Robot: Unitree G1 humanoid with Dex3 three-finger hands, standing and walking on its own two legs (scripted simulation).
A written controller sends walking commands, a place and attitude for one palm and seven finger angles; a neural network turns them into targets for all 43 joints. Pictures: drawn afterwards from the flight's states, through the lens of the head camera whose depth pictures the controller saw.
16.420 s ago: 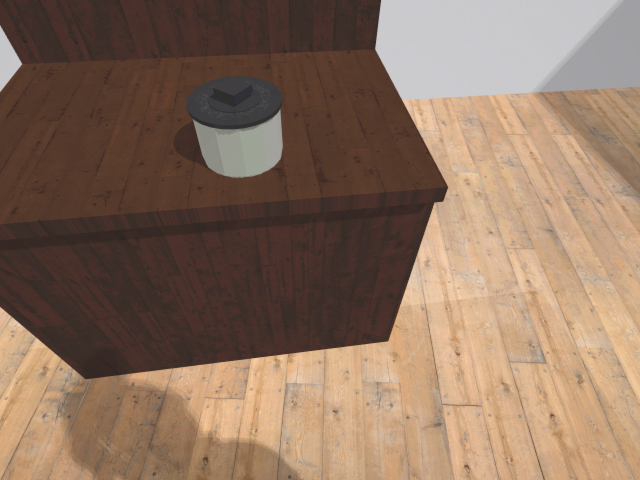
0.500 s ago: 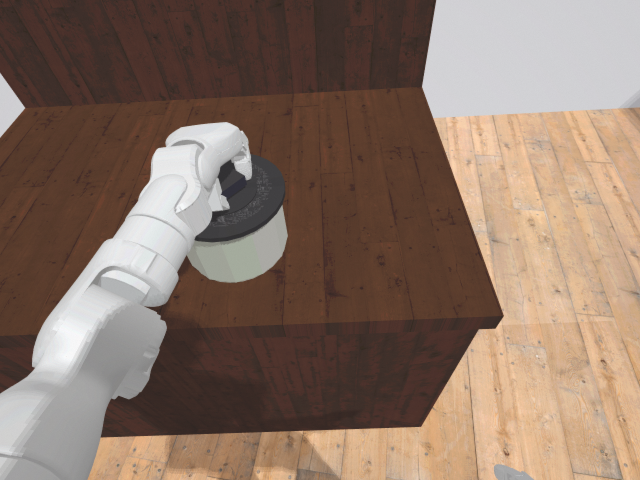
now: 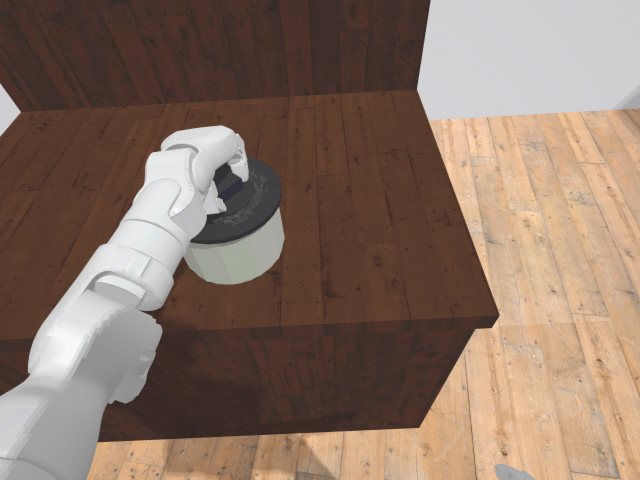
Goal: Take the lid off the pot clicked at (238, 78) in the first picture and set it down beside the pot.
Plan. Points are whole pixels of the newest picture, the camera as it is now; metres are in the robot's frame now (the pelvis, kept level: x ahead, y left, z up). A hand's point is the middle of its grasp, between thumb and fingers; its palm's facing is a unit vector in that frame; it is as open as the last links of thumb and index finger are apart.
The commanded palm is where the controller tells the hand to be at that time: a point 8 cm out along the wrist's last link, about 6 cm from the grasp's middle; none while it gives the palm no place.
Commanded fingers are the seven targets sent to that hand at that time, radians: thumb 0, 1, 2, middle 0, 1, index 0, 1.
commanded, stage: lift the lid straight up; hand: left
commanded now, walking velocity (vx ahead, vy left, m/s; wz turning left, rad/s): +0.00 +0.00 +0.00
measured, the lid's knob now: (217, 184) +0.49 +0.14 +0.11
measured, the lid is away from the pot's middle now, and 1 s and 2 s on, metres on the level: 0.01 0.01 0.02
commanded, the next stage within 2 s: none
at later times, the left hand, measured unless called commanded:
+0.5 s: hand (204, 175) +0.46 +0.14 +0.15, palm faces -0.33 -0.06 -0.94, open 8.4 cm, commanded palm +0.46 +0.14 +0.23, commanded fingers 0.00 0.52 1.09 -0.69 -0.97 -0.78 -1.02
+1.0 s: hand (197, 145) +0.47 +0.14 +0.19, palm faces -0.31 -0.08 -0.95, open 7.6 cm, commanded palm +0.46 +0.14 +0.27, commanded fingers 0.00 0.52 1.09 -0.69 -0.97 -0.78 -1.02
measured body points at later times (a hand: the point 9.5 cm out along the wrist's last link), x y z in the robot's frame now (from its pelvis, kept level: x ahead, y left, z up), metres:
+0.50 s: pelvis +0.00 +0.00 +0.00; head +0.03 -0.02 +0.45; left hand +0.47 +0.14 +0.20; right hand +0.09 -0.26 -0.13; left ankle +0.00 +0.09 -0.74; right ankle -0.03 -0.13 -0.74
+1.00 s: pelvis -0.01 +0.00 +0.00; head +0.02 -0.02 +0.45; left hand +0.48 +0.14 +0.25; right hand +0.09 -0.25 -0.13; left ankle +0.00 +0.09 -0.74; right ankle -0.03 -0.13 -0.74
